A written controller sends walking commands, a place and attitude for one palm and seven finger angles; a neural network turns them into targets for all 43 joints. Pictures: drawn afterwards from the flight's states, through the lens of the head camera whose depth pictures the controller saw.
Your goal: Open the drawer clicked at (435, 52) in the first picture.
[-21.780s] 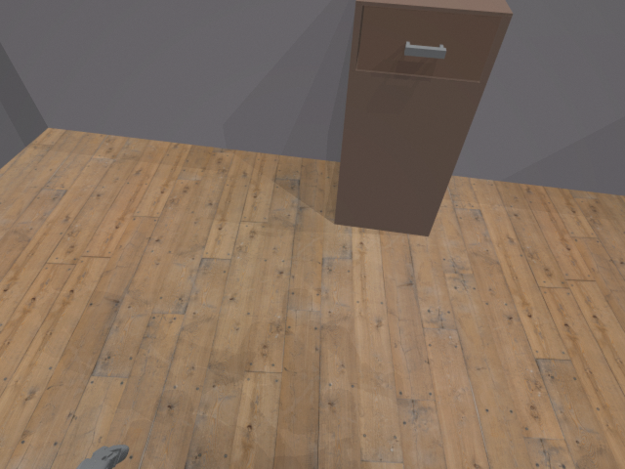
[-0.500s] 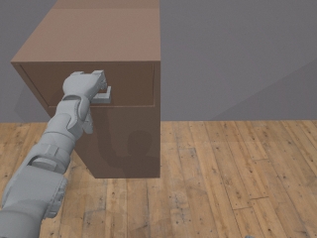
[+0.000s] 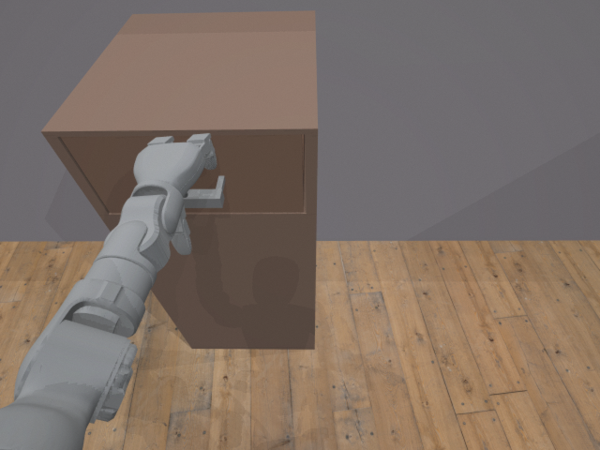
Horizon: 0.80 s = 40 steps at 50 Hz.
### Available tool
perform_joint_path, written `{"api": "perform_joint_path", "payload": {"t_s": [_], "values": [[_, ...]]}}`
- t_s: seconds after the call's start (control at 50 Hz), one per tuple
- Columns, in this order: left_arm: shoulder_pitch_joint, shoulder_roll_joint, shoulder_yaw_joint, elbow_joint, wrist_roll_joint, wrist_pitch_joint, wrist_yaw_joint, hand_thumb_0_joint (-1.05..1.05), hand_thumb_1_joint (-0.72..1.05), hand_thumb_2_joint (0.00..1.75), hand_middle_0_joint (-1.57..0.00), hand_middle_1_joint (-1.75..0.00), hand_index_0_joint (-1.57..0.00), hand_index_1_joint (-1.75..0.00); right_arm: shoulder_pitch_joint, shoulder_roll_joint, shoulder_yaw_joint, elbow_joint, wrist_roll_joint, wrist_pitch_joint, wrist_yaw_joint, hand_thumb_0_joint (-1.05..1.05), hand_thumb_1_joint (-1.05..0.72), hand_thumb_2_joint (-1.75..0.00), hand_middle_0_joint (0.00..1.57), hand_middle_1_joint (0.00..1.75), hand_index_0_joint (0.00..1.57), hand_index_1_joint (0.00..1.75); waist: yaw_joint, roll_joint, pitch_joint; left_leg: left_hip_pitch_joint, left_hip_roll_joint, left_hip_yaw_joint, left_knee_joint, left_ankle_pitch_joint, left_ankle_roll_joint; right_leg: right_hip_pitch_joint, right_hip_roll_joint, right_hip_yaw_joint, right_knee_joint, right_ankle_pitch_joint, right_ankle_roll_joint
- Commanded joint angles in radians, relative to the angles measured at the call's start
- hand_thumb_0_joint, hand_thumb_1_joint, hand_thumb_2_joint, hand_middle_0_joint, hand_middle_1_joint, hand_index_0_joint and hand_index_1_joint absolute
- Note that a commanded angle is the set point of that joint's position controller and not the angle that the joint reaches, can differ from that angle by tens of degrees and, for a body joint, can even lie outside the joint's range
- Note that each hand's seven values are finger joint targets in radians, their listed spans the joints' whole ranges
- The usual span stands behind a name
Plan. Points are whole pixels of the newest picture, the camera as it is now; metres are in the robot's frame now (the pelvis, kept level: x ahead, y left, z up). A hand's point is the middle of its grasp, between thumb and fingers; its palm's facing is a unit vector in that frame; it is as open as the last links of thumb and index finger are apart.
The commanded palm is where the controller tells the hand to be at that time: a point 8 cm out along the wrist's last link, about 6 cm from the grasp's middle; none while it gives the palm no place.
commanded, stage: re-aim the fingers above the handle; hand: left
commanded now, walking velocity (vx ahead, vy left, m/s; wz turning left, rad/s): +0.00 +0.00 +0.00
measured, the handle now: (190, 190) +0.51 +0.19 +0.04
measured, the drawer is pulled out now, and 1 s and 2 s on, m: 0.00 0.00 0.00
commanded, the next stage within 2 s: lower the fingers behind the handle in 1.88 s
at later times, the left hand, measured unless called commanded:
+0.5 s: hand (192, 195) +0.46 +0.16 +0.09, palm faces -0.07 -0.08 -0.99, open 13.9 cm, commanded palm +0.43 +0.18 +0.15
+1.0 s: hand (197, 219) +0.41 +0.15 +0.09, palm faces -0.03 -0.13 -0.99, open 13.8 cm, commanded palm +0.39 +0.19 +0.16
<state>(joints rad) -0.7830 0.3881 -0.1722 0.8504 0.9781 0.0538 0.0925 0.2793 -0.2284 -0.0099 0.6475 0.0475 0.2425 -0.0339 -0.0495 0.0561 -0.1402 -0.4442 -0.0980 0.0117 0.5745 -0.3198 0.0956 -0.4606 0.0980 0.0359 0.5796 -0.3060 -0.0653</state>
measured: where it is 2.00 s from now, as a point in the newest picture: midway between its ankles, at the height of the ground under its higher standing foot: outside the picture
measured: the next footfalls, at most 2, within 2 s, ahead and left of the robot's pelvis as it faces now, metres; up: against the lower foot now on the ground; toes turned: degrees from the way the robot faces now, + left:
none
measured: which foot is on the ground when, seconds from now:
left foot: down 0.00-1.00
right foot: down 0.00-1.00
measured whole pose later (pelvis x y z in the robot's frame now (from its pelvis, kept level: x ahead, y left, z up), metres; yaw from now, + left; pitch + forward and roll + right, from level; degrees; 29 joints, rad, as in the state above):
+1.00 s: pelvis +0.00 +0.01 +0.00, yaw +1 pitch +9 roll -1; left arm -0.58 0.35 -0.25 0.55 0.93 -0.02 0.06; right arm 0.24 -0.26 -0.04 0.64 0.05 0.24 -0.02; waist -0.01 0.06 -0.13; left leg -0.39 -0.11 -0.01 0.56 -0.31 0.10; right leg -0.40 0.09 0.02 0.56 -0.31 -0.06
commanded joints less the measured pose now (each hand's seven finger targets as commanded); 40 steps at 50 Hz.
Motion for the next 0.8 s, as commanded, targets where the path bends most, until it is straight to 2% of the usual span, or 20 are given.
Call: {"api": "perform_joint_path", "payload": {"t_s": [0.0,0.02,0.04,0.06,0.1,0.14,0.2,0.24,0.26,0.32,0.38,0.44,0.46,0.5,0.56,0.6,0.68,0.72,0.74,0.78], "values": [[-0.409,0.21,0.07,-0.291,0.014,-0.067,0.03,0.0,-0.5,0.3,-0.3,-1.2,-0.3,-1.2,-0.025,-0.15,-0.06,-0.133,-0.009,-0.037,-0.012,0.0,-0.9,-0.9,0.2,0.3,0.2,0.3,0.019,-0.077,-0.301,0.167,0.07,-0.037,-0.013,0.473,-0.038,0.172,-0.063,0.019,-0.046,0.387,0.009],[-0.438,0.229,0.081,-0.337,0.016,-0.086,0.04,0.0,-0.5,0.3,-0.3,-1.2,-0.3,-1.2,-0.021,-0.146,-0.064,-0.134,-0.011,-0.04,-0.011,0.0,-0.9,-0.9,0.2,0.3,0.2,0.3,0.022,-0.027,-0.344,0.199,0.068,-0.043,-0.006,0.493,-0.042,0.167,-0.06,0.023,-0.039,0.386,0.007],[-0.474,0.223,0.076,-0.352,0.018,-0.098,0.054,0.0,-0.5,0.3,-0.3,-1.2,-0.3,-1.2,-0.015,-0.141,-0.068,-0.125,-0.014,-0.043,-0.012,0.0,-0.9,-0.9,0.2,0.3,0.2,0.3,0.009,-0.016,-0.351,0.224,0.069,-0.047,0.002,0.503,-0.048,0.146,-0.057,0.019,-0.036,0.376,0.006],[-0.483,0.248,0.102,-0.378,0.018,-0.111,0.07,0.0,-0.5,0.3,-0.3,-1.2,-0.3,-1.2,-0.012,-0.139,-0.07,-0.122,-0.015,-0.048,-0.012,0.0,-0.9,-0.9,0.2,0.3,0.2,0.3,0.018,0.001,-0.376,0.239,0.071,-0.052,0.005,0.522,-0.054,0.143,-0.056,0.016,-0.03,0.369,0.005],[-0.523,0.218,0.079,-0.42,0.01,-0.123,0.098,0.0,-0.5,0.3,-0.3,-1.2,-0.3,-1.2,-0.01,-0.134,-0.076,-0.11,-0.018,-0.057,-0.006,0.0,-0.9,-0.9,0.2,0.3,0.2,0.3,0.003,0.031,-0.399,0.294,0.075,-0.066,0.017,0.576,-0.07,0.103,-0.05,0.006,-0.026,0.352,0.003],[-0.534,0.2,0.075,-0.376,0.004,-0.108,0.128,0.0,-0.5,0.3,-0.3,-1.2,-0.3,-1.2,-0.005,-0.134,-0.078,-0.085,-0.017,-0.065,-0.001,0.0,-0.9,-0.9,0.2,0.3,0.2,0.3,-0.004,0.026,-0.374,0.304,0.08,-0.075,0.018,0.562,-0.081,0.059,-0.045,-0.007,-0.026,0.314,0.003],[-0.543,0.203,0.077,-0.269,0.002,-0.053,0.15,0.0,-0.5,0.3,-0.3,-1.2,-0.3,-1.2,-0.008,-0.145,-0.071,-0.061,-0.016,-0.064,-0.001,0.0,-0.9,-0.9,0.2,0.3,0.2,0.3,-0.014,-0.037,-0.334,0.241,0.071,-0.069,0.003,0.476,-0.075,0.064,-0.047,-0.01,-0.035,0.281,0.003],[-0.545,0.142,0.023,-0.206,0.004,-0.009,0.145,0.0,-0.5,0.3,-0.3,-1.2,-0.3,-1.2,-0.017,-0.146,-0.066,-0.058,-0.011,-0.062,0.002,0.0,-0.9,-0.9,0.2,0.3,0.2,0.3,-0.023,-0.052,-0.305,0.224,0.07,-0.067,-0.005,0.432,-0.071,0.048,-0.049,-0.017,-0.04,0.262,0.005],[-0.544,0.14,0.019,-0.171,0.007,0.012,0.137,0.0,-0.5,0.3,-0.3,-1.2,-0.3,-1.2,-0.014,-0.15,-0.065,-0.054,-0.01,-0.06,0.003,0.0,-0.9,-0.9,0.2,0.3,0.2,0.3,-0.022,-0.061,-0.292,0.213,0.07,-0.067,-0.009,0.426,-0.071,0.049,-0.05,-0.017,-0.043,0.261,0.005],[-0.533,0.076,-0.04,-0.109,0.004,0.047,0.089,0.0,-0.5,0.3,-0.3,-1.2,-0.3,-1.2,-0.01,-0.155,-0.063,-0.06,-0.009,-0.049,0.004,0.0,-0.9,-0.9,0.2,0.3,0.2,0.3,-0.036,-0.082,-0.296,0.208,0.068,-0.065,-0.007,0.416,-0.063,0.06,-0.053,-0.015,-0.05,0.272,0.009],[-0.512,0.129,-0.003,-0.094,-0.001,0.039,0.043,0.0,-0.5,0.3,-0.3,-1.2,-0.3,-1.2,-0.008,-0.163,-0.058,-0.074,-0.01,-0.039,-0.006,0.0,-0.9,-0.9,0.2,0.3,0.2,0.3,-0.029,-0.115,-0.307,0.173,0.063,-0.057,-0.009,0.382,-0.048,0.114,-0.06,0.0,-0.052,0.297,0.013],[-0.515,0.187,0.048,-0.204,-0.002,-0.038,0.025,0.0,-0.5,0.3,-0.3,-1.2,-0.3,-1.2,-0.01,-0.155,-0.06,-0.101,-0.018,-0.04,-0.011,0.0,-0.9,-0.9,0.2,0.3,0.2,0.3,0.002,-0.068,-0.397,0.188,0.061,-0.052,0.004,0.456,-0.044,0.183,-0.065,0.016,-0.029,0.382,0.01],[-0.508,0.186,0.049,-0.228,0.001,-0.06,0.029,0.0,-0.5,0.3,-0.3,-1.2,-0.3,-1.2,-0.011,-0.149,-0.06,-0.108,-0.021,-0.041,-0.012,0.0,-0.9,-0.9,0.2,0.3,0.2,0.3,0.006,-0.053,-0.396,0.19,0.06,-0.05,0.007,0.474,-0.045,0.182,-0.064,0.016,-0.026,0.398,0.01],[-0.486,0.278,0.129,-0.278,0.014,-0.099,0.057,0.0,-0.5,0.3,-0.3,-1.2,-0.3,-1.2,-0.01,-0.15,-0.059,-0.114,-0.026,-0.042,-0.014,0.0,-0.9,-0.9,0.2,0.3,0.2,0.3,0.037,-0.032,-0.41,0.18,0.066,-0.057,0.003,0.524,-0.057,0.2,-0.06,0.012,-0.014,0.399,0.002],[-0.447,0.288,0.161,-0.272,0.024,-0.095,0.118,0.0,-0.5,0.3,-0.3,-1.2,-0.3,-1.2,-0.016,-0.138,-0.059,-0.106,-0.023,-0.048,-0.009,0.0,-0.9,-0.9,0.2,0.3,0.2,0.3,0.045,-0.018,-0.35,0.172,0.074,-0.05,-0.003,0.53,-0.067,0.152,-0.051,0.003,-0.018,0.366,-0.001],[-0.447,0.329,0.195,-0.254,0.029,-0.066,0.149,0.0,-0.5,0.3,-0.3,-1.2,-0.3,-1.2,-0.021,-0.144,-0.058,-0.1,-0.02,-0.049,-0.009,0.0,-0.9,-0.9,0.2,0.3,0.2,0.3,0.048,-0.059,-0.336,0.131,0.072,-0.046,-0.014,0.488,-0.064,0.175,-0.05,0.008,-0.023,0.349,-0.002],[-0.43,0.252,0.12,-0.228,0.033,0.007,0.15,0.0,-0.5,0.3,-0.3,-1.2,-0.3,-1.2,-0.019,-0.15,-0.066,-0.091,-0.012,-0.054,-0.005,0.0,-0.9,-0.9,0.2,0.3,0.2,0.3,0.029,-0.056,-0.375,0.172,0.076,-0.031,-0.018,0.493,-0.059,0.183,-0.053,0.008,-0.033,0.372,0.005],[-0.423,0.176,0.05,-0.243,0.016,0.027,0.112,0.0,-0.5,0.3,-0.3,-1.2,-0.3,-1.2,-0.012,-0.154,-0.076,-0.091,-0.008,-0.054,0.002,0.0,-0.9,-0.9,0.2,0.3,0.2,0.3,0.01,-0.041,-0.382,0.23,0.081,-0.039,-0.011,0.535,-0.06,0.161,-0.053,0.004,-0.046,0.375,0.01],[-0.438,0.129,0.005,-0.268,0.003,0.032,0.088,0.0,-0.5,0.3,-0.3,-1.2,-0.3,-1.2,-0.009,-0.158,-0.079,-0.089,-0.006,-0.054,0.003,0.0,-0.9,-0.9,0.2,0.3,0.2,0.3,-0.013,-0.059,-0.38,0.253,0.081,-0.042,-0.005,0.539,-0.057,0.149,-0.053,0.004,-0.054,0.384,0.015],[-0.445,0.072,-0.054,-0.292,-0.019,0.024,0.037,0.0,-0.5,0.3,-0.3,-1.2,-0.3,-1.2,-0.012,-0.158,-0.082,-0.091,-0.004,-0.053,0.002,0.0,-0.9,-0.9,0.2,0.3,0.2,0.3,-0.035,-0.069,-0.351,0.271,0.075,-0.051,-0.004,0.501,-0.049,0.125,-0.055,0.006,-0.071,0.366,0.021]]}}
